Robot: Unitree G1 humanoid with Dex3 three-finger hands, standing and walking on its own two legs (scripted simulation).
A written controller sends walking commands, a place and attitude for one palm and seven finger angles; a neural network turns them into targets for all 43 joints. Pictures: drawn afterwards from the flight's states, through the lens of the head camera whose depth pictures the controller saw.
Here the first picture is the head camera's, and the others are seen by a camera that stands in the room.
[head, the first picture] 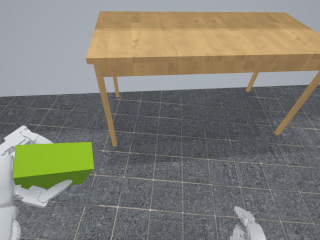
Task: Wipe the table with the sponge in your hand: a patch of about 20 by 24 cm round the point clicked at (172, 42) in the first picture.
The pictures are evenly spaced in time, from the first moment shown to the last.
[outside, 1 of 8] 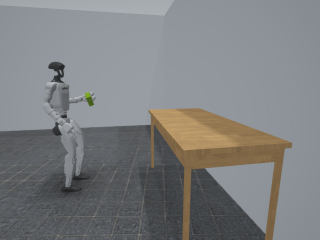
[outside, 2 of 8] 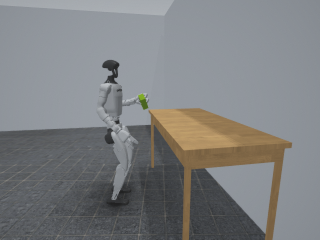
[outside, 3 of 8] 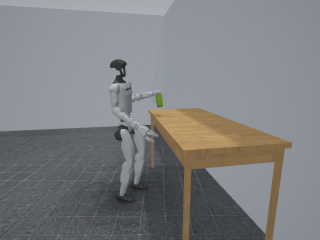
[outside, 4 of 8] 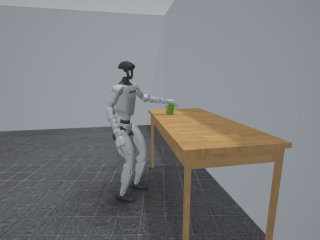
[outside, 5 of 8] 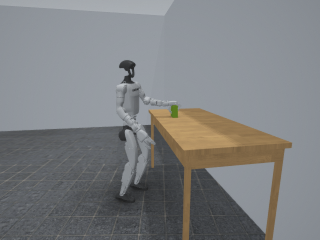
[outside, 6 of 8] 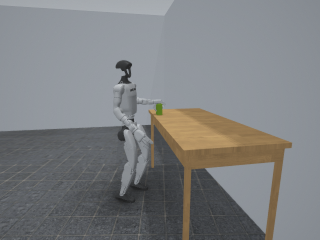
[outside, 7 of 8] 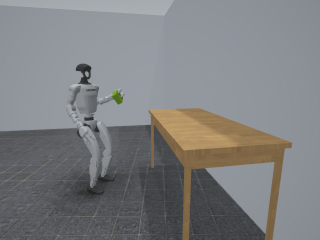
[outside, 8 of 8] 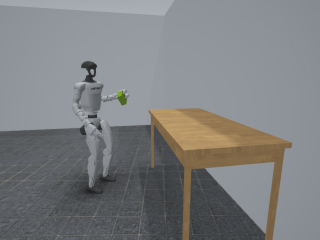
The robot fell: no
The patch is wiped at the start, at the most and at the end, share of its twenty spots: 0.00 1.00 1.00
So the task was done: yes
